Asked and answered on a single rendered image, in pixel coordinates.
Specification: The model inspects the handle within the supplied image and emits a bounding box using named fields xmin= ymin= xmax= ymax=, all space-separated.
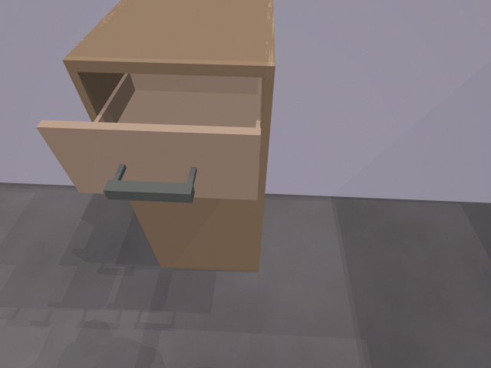
xmin=103 ymin=164 xmax=197 ymax=203

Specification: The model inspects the drawer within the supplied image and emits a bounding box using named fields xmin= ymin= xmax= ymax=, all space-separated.
xmin=36 ymin=74 xmax=262 ymax=200

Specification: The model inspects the cabinet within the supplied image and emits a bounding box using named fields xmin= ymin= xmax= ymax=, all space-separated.
xmin=62 ymin=0 xmax=275 ymax=272

